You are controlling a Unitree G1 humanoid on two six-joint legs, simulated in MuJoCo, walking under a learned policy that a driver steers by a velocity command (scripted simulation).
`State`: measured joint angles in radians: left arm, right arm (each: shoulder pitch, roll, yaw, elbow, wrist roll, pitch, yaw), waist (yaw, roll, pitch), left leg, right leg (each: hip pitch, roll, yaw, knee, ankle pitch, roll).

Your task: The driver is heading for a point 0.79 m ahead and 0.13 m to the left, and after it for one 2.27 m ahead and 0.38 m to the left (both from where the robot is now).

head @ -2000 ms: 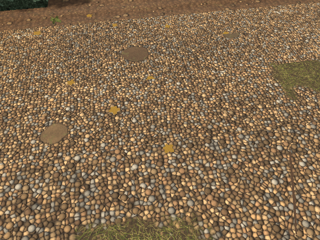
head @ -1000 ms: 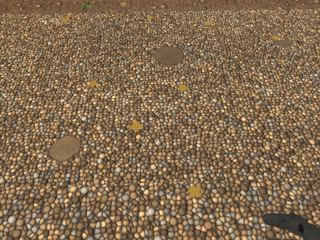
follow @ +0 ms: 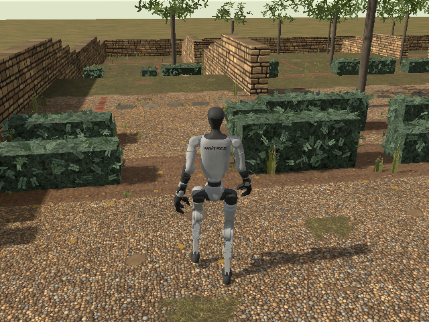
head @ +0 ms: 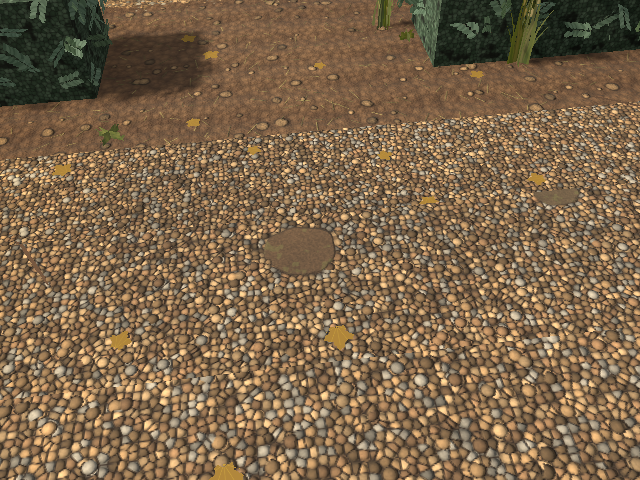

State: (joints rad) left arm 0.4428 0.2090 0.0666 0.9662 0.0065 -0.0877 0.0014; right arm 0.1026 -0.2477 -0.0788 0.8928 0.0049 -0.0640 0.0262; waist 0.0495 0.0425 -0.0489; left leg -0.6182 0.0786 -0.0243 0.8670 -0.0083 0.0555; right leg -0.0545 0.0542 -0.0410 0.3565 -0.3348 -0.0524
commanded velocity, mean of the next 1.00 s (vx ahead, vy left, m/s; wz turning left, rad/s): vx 0.50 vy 0.00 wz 0.17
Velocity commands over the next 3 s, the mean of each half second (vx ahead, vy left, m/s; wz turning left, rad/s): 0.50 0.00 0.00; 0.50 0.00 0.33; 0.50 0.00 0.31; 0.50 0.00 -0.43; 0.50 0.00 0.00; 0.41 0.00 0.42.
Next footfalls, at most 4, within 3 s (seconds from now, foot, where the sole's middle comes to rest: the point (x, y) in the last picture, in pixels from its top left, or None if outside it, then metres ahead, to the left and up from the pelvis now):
0.10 left None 0.13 0.15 -0.77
0.58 right None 0.49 -0.09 -0.95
1.08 left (278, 433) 0.72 0.20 -0.95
1.84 right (332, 319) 1.20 0.08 -1.12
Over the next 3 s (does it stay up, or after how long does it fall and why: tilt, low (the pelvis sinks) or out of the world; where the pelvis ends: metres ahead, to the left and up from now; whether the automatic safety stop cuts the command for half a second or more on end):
stays up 1.61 0.23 -0.36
